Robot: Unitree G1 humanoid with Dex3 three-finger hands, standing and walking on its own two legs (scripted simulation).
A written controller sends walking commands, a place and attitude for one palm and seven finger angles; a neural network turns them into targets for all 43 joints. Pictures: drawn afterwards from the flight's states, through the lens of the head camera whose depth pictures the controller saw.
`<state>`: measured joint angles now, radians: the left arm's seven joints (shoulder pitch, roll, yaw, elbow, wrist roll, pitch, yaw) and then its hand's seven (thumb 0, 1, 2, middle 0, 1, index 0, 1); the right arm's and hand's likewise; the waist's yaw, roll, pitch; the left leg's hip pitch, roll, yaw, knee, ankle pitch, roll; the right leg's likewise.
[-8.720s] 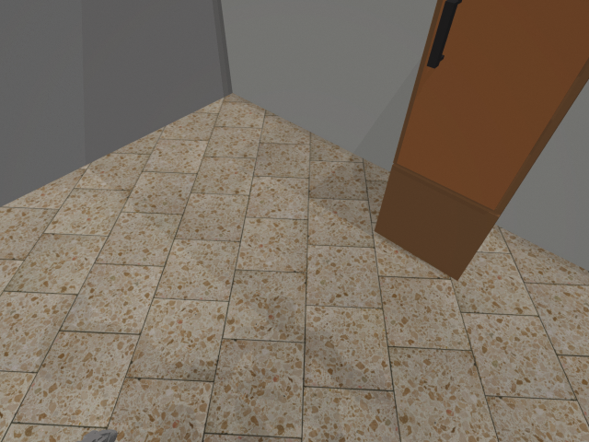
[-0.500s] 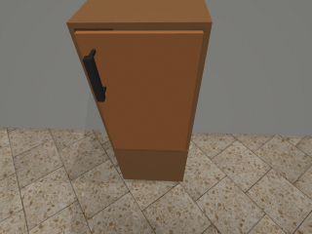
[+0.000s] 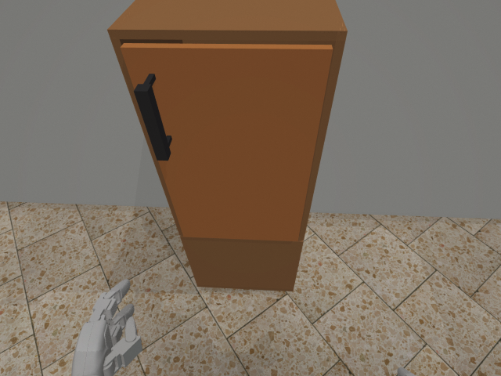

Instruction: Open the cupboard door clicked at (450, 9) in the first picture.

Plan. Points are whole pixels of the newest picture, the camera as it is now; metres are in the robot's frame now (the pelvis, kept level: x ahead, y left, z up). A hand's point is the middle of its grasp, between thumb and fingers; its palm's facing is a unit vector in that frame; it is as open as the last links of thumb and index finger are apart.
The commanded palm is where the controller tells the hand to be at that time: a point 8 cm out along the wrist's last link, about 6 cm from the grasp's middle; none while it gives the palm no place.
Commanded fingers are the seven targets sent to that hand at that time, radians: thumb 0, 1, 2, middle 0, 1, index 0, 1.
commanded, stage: raise the hand with hooked fingers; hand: left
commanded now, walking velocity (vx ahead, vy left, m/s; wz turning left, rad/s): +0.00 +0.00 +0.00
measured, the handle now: (157, 118) +0.54 +0.20 +0.13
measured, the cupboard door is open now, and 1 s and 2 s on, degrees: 0 0 0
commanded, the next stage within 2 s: move the hooked fingers beside the handle in 1.92 s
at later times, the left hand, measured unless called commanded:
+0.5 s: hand (125, 320) +0.20 +0.20 +0.02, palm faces -0.06 -1.00 -0.07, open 10.1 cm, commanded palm +0.17 +0.26 +0.03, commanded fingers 0.00 0.08 0.55 -0.26 -0.82 -0.26 -0.82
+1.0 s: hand (79, 269) +0.25 +0.25 +0.09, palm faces +0.01 -1.00 -0.07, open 13.0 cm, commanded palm +0.22 +0.30 +0.10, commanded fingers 0.00 -0.50 0.30 -0.30 -1.20 -0.30 -1.20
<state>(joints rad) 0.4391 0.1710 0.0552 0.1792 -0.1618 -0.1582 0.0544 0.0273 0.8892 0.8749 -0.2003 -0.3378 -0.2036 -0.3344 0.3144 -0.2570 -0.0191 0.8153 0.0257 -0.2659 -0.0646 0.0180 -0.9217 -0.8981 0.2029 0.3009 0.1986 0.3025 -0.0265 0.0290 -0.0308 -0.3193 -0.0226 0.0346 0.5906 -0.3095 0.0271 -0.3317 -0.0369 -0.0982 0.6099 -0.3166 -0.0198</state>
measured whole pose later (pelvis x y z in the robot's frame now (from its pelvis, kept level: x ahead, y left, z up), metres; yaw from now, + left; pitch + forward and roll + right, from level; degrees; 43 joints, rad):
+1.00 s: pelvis -0.01 +0.01 -0.01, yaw -1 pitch +3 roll -2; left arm 0.14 0.36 0.34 0.10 -0.34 -0.16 -0.38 0.00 -0.28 0.40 -0.28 -1.06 -0.29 -1.06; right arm 0.25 -0.28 0.04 0.58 0.06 -0.28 -0.09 0.01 -0.90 -0.90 0.20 0.30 0.20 0.30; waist 0.02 0.02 -0.04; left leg -0.40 0.00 0.03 0.73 -0.37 0.04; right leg -0.38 -0.01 -0.10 0.67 -0.33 -0.01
